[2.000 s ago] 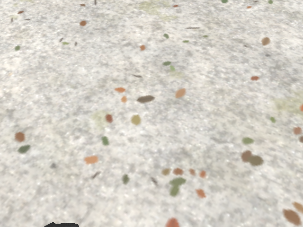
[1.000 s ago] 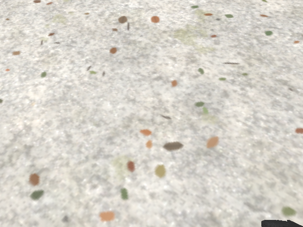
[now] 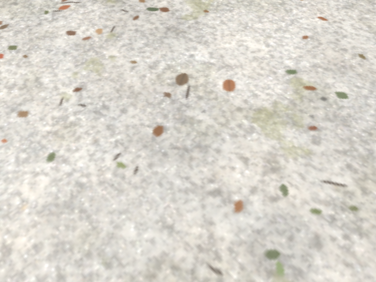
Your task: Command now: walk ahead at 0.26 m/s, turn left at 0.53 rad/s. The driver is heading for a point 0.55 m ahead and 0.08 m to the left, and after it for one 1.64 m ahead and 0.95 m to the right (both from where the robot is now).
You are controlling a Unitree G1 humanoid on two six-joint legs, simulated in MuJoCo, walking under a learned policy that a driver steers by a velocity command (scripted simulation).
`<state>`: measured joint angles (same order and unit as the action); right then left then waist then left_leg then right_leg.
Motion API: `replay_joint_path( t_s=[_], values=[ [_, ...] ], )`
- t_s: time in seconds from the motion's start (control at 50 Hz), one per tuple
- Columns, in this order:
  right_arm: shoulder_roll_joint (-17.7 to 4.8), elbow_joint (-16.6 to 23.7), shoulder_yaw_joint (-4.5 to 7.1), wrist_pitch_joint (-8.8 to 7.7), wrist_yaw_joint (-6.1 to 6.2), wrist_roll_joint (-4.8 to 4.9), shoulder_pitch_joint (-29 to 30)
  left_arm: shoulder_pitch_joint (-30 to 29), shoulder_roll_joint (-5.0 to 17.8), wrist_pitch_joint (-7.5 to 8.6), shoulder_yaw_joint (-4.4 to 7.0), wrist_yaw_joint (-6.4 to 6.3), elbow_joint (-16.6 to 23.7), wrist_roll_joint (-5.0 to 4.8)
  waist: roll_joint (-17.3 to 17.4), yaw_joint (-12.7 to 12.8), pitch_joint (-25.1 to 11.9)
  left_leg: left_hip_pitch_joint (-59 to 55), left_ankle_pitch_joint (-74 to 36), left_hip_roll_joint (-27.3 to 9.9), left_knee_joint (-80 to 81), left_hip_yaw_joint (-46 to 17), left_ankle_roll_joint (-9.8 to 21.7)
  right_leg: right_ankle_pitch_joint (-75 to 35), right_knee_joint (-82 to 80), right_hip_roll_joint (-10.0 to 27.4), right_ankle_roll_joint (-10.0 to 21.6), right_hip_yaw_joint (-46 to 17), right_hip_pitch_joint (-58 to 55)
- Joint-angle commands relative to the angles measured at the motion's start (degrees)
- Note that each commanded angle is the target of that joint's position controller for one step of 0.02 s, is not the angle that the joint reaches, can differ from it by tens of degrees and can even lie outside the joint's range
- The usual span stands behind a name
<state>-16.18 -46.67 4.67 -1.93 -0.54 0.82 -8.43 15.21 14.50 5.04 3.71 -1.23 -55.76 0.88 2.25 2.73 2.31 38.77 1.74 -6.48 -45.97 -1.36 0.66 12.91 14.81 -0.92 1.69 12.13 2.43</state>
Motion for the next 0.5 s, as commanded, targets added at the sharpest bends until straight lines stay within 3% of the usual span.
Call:
replay_joint_path(
  t_s=[0.02,0.06,0.1,0.12,0.14,0.16,0.18,0.2,0.22,0.24,0.26,0.28,0.32,0.36,0.42,0.46,0.5],
  values=[
    [-0.8,4.7,-0.21,-0.06,-1.48,-0.4,2.1,-4.1,10.5,-0.24,2.05,-1.24,4.4,-0.95,-5.6,-1.3,-0.8,-6.7,-4.3,1.6,7.0,3.4,0.2,-35.3,-1.5,15.1,7.0,-1.5,2.8],
    [-2.4,6.3,0.34,0.37,-2.27,-0.47,2.4,-4.4,11.5,-1.32,2.5,-1.5,4.5,-1.96,-6.4,-2.1,-1.7,-7.2,-0.3,2.6,9.3,3.8,1.7,-38.0,2.4,16.7,6.0,-1.4,-1.4],
    [-4.9,6.4,1.44,0.53,-2.75,-0.66,-1.2,-5.8,12.5,-2.32,3.09,-1.91,5.4,-2.79,-7.3,-4.6,-3.9,-11.9,5.0,5.3,10.9,5.6,3.8,-45.5,10.4,17.0,4.6,-1.2,-3.2],
    [-6.8,5.4,2.5,0.31,-2.73,-0.52,-6.3,-6.6,12.2,-2.88,3.08,-1.99,5.9,-2.97,-6.0,-7.4,-6.4,-18.2,3.0,7.4,14.9,6.5,5.4,-44.9,18.7,15.4,3.1,-0.3,-2.6],
    [-10.0,4.2,3.91,0.06,-1.79,-0.65,-11.4,-4.6,10.9,-3.1,2.65,-1.68,5.9,-2.4,-1.6,-9.6,-9.4,-27.9,-8.2,8.2,20.3,4.3,7.3,-35.8,31.0,11.6,-0.1,0.6,1.9],
    [-15.2,4.6,4.71,0.26,-0.27,-0.72,-11.5,-2.2,4.8,-2.92,0.73,-1.0,7.7,0.99,11.8,-5.6,-13.0,-40.7,-36.1,-4.1,17.0,-12.6,11.2,6.6,48.3,5.7,-3.6,0.3,17.2],
    [-17.6,7.9,4.52,0.02,-0.6,-2.17,-8.8,3.1,4.7,-2.31,0.11,-0.13,8.9,0.75,14.5,-2.3,-23.7,-53.2,-36.4,-16.2,19.7,-38.4,25.7,31.3,65.3,-4.0,-6.0,-10.4,31.8],
    [-13.5,9.2,3.61,0.05,-1.25,-1.61,-7.8,-0.7,9.2,-2.05,1.12,0.48,8.5,-1.03,3.7,-5.8,-25.1,-50.9,-26.6,-13.8,23.2,-34.2,23.5,26.3,66.9,-0.7,-4.8,-17.9,34.4],
    [-11.1,9.7,2.95,-0.18,-1.22,-0.83,-4.3,-4.9,9.4,-2.08,1.23,0.42,9.9,-2.12,1.6,-5.1,-18.1,-44.5,-18.4,-10.8,24.4,-27.2,20.1,20.6,64.0,1.0,-3.7,-17.3,36.5],
    [-9.6,9.7,2.6,-0.04,-0.83,0.05,-1.6,-5.8,8.6,-2.51,1.27,-0.44,9.1,-1.39,-2.8,-3.5,-12.8,-37.4,-11.4,-7.5,25.6,-22.7,16.6,16.3,59.4,3.3,-3.8,-17.0,36.1],
    [-8.2,9.9,2.19,0.32,-0.32,0.22,0.0,-6.4,9.5,-3.24,1.64,-1.16,9.3,-0.65,-1.5,-2.5,-10.2,-31.2,-8.3,-6.0,26.7,-20.6,15.3,13.9,55.2,4.5,-3.9,-17.3,33.9],
    [-8.1,10.3,2.05,0.67,0.06,-0.6,0.5,-6.3,9.7,-3.91,1.88,-1.26,9.5,-0.5,0.5,-1.6,-9.5,-26.7,-6.6,-4.4,27.8,-19.5,14.5,12.1,53.3,4.2,-3.8,-17.2,30.2],
    [-8.7,10.9,2.25,0.74,0.69,-1.45,0.5,-4.6,8.2,-4.39,1.66,-1.48,9.2,-0.4,2.3,-1.0,-10.4,-24.4,-9.0,-3.3,28.1,-17.6,14.4,10.1,49.6,3.1,-4.4,-16.4,27.8],
    [-9.1,10.9,2.3,0.77,1.36,-1.21,-0.4,-4.8,7.3,-4.65,1.38,-1.85,9.2,-0.38,2.3,-1.5,-11.4,-24.7,-9.3,-3.2,27.7,-16.7,14.4,8.7,45.4,3.1,-5.4,-16.3,27.8],
    [-8.1,10.7,1.74,1.19,2.19,-0.66,-0.3,-6.8,6.9,-4.68,1.04,-1.53,10.1,-0.56,4.8,-2.7,-11.2,-22.8,17.8,-1.4,31.4,-17.7,13.1,3.7,37.8,3.9,-6.0,-15.6,26.8],
    [-8.3,10.3,1.51,1.06,2.35,-1.07,-0.6,-8.2,7.2,-3.97,0.93,-0.98,10.8,-0.74,7.0,-3.5,-9.3,-22.0,24.6,-1.9,33.4,-19.5,12.6,2.8,33.2,3.8,-5.9,-14.9,25.8],
    [-8.3,9.4,1.3,0.85,2.21,-1.23,-2.2,-8.4,7.1,-2.73,0.71,-0.31,10.8,-0.8,6.5,-4.3,-8.5,-22.8,26.1,-2.7,33.5,-20.1,12.2,3.3,28.7,3.6,-5.2,-14.0,23.9]
  ],
)
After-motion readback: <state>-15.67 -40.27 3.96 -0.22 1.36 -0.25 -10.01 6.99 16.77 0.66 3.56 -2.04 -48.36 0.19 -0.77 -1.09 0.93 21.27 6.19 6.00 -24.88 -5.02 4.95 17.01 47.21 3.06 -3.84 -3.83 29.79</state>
